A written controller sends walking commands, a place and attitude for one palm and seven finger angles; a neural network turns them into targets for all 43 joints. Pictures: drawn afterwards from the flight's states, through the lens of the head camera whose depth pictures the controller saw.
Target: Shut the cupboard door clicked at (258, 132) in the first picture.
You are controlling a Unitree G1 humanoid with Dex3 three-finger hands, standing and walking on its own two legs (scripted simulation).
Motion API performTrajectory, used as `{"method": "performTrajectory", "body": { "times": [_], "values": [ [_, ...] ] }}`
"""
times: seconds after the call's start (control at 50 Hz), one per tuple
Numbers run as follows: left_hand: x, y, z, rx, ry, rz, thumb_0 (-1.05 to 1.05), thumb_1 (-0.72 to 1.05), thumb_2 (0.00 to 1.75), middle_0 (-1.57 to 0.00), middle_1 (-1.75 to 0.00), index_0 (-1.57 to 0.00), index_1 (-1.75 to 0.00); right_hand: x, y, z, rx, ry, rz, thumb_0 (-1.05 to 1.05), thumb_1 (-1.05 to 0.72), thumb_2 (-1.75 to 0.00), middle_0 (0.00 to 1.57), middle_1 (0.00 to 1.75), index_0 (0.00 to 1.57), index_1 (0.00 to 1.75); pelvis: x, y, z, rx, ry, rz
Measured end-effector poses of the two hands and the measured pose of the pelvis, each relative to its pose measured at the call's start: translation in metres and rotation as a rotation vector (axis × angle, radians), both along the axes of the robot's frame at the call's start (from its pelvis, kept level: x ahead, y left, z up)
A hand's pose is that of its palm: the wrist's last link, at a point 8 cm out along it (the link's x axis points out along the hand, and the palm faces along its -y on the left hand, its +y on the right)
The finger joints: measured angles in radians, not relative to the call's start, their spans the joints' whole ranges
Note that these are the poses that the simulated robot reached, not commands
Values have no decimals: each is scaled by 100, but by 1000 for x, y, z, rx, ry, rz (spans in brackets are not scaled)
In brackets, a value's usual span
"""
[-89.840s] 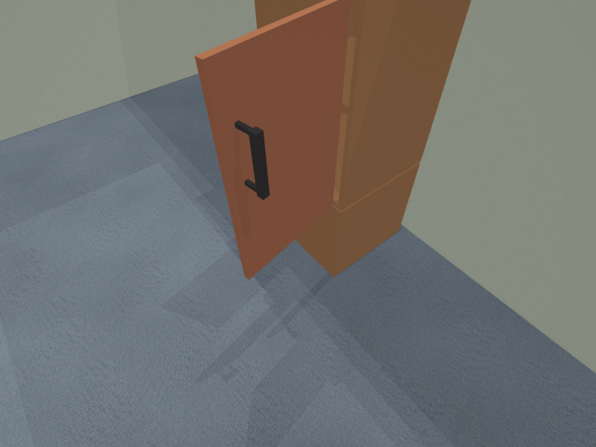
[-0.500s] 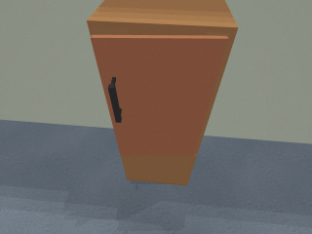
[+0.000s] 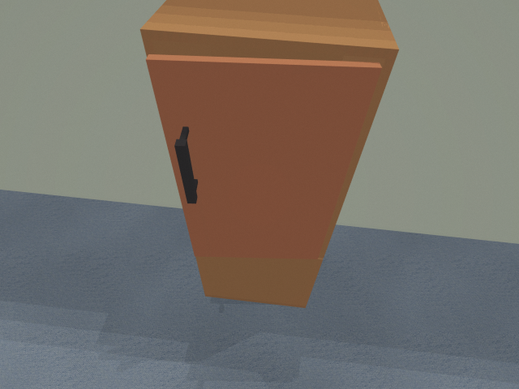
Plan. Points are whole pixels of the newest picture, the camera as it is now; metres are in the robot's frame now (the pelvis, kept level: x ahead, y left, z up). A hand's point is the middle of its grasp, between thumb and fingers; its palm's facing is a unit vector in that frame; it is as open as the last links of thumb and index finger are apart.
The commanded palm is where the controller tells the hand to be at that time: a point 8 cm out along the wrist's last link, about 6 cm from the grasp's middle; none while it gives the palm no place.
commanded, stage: look again from close up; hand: left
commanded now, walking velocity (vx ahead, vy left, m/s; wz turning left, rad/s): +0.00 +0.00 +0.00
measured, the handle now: (188, 167) +0.49 +0.18 +0.05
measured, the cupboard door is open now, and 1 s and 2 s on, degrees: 6 6 6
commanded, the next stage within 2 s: raise the hand and make a fist in 1.00 s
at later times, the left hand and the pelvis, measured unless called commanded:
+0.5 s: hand out of the picture +0.01 +0.18 -0.17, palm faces +0.02 -0.97 -0.22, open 7.4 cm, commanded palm none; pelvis +0.00 -0.01 +0.00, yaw +0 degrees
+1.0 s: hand out of the picture +0.00 +0.17 -0.17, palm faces +0.03 -0.98 -0.21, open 7.4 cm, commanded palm none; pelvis +0.00 -0.02 +0.00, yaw +0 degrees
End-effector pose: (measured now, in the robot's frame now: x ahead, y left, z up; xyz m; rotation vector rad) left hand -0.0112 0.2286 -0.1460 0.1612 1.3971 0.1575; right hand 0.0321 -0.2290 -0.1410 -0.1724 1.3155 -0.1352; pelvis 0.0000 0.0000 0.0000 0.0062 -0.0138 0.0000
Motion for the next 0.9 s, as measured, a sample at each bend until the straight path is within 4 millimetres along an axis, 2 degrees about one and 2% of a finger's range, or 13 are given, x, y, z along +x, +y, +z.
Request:
{"method": "performTrajectory", "body": {
  "times": [0.5, 0.9],
  "values": [
    [14, -1, 5, 19, -30, -6, 1, 91, 90, -20, -30, -20, -29, -4, -12, 0, -5, 19, -1, 1, -91, -90, 20, 30, 20, 30, 2, -8, 2, 3, 1, 2],
    [6, -11, 4, 9, -11, 7, 1, 91, 90, -20, -30, -20, -29, -2, -17, 0, -4, 20, 3, 0, -91, -90, 20, 30, 20, 30, 4, -15, 3, 4, 0, 4]
  ]
}}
